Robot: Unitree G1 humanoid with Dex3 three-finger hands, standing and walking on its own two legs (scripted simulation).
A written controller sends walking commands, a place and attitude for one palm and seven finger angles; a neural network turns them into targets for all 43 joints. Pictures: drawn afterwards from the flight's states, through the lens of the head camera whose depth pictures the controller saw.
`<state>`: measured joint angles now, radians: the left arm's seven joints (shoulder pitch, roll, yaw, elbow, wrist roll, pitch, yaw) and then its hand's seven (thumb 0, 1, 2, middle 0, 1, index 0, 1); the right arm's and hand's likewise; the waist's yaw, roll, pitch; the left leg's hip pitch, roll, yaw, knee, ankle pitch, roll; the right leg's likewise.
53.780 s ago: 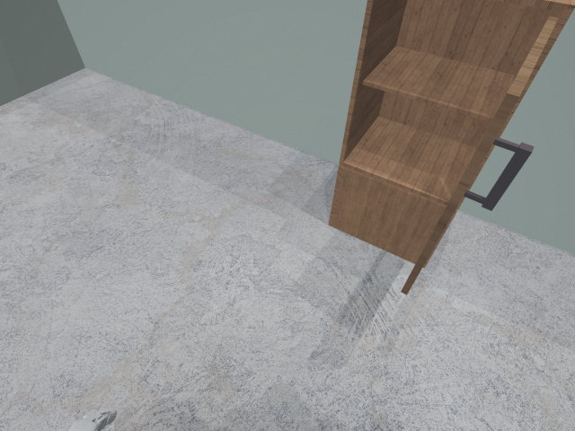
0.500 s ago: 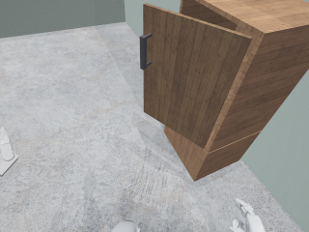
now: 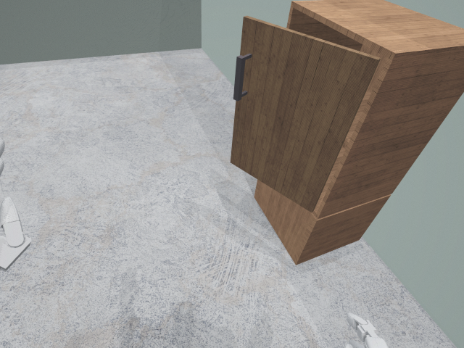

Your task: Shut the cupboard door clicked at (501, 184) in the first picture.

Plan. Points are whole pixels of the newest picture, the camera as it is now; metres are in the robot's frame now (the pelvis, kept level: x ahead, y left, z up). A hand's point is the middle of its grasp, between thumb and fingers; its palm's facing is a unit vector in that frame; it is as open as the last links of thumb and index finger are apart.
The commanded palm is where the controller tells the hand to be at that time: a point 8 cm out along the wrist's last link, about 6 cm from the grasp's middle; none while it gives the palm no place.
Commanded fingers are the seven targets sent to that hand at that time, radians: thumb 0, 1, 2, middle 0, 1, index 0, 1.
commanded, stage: stop stepping back and stand still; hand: left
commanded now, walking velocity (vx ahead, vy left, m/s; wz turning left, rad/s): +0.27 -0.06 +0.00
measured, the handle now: (242, 77) +0.91 +0.09 +0.06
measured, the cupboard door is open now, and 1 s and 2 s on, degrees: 27 27 27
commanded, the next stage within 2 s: none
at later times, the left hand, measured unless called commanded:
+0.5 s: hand out of the picture +0.12 +0.30 +0.19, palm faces +0.43 -0.80 -0.42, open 7.4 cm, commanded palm +0.08 +0.32 +0.19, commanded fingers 0.00 0.90 0.90 -0.20 -0.30 -0.20 -0.30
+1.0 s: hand (3, 240) +0.17 +0.30 +0.18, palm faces +0.34 -0.79 -0.52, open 7.4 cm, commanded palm +0.11 +0.34 +0.19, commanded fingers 0.00 0.90 0.90 -0.20 -0.30 -0.20 -0.30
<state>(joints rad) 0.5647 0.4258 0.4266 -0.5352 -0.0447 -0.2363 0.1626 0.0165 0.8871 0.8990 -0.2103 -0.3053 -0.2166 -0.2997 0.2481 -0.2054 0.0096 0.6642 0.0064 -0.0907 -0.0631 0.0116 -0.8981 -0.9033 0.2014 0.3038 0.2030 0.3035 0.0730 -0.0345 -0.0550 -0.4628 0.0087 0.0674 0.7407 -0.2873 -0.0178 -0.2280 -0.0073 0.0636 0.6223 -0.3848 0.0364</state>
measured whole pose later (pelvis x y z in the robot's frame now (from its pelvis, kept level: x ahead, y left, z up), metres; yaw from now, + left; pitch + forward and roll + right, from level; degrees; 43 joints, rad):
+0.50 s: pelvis -0.09 +0.04 +0.01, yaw -5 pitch -2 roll -1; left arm 0.55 0.44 0.44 -0.43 -0.04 -0.18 0.17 0.01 0.89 0.90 -0.21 -0.31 -0.22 -0.30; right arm 0.34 -0.22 -0.01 0.69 0.00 -0.01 -0.07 0.01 -0.90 -0.90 0.20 0.30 0.20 0.30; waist -0.01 -0.02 -0.09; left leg -0.55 0.05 0.06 0.95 -0.33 -0.02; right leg -0.16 0.06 -0.07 0.47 -0.30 -0.08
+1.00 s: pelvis -0.06 +0.06 +0.01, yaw -5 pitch +1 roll -1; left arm 0.57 0.43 0.44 -0.49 -0.06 -0.16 0.15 0.02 0.89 0.90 -0.21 -0.30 -0.21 -0.30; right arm 0.20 -0.16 0.04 0.61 0.01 -0.06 -0.04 0.01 -0.90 -0.90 0.20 0.30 0.21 0.30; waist 0.00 0.03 0.02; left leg -0.32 0.10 0.12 0.55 -0.24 -0.02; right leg -0.24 0.04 -0.09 0.50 -0.28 -0.06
